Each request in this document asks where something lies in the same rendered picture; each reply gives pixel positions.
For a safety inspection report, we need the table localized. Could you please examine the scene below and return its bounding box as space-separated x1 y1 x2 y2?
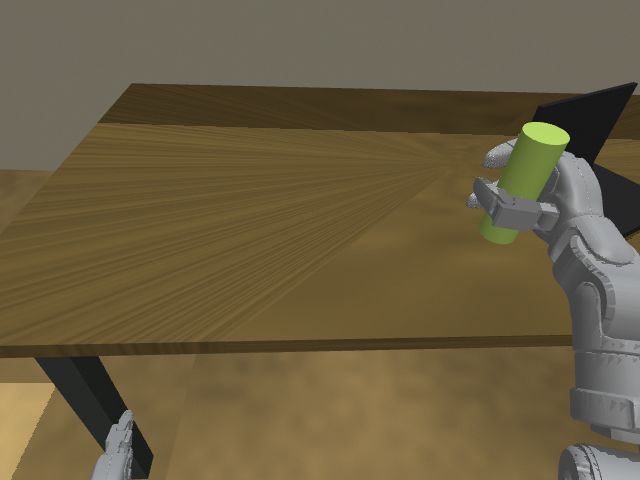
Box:
0 83 640 480

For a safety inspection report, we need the left robot hand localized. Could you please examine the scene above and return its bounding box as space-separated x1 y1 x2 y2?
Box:
89 410 134 480

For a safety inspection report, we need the right robot hand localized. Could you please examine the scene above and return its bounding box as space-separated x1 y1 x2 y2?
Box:
466 134 604 244

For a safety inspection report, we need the right robot arm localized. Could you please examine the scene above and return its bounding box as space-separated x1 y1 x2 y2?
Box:
547 215 640 480

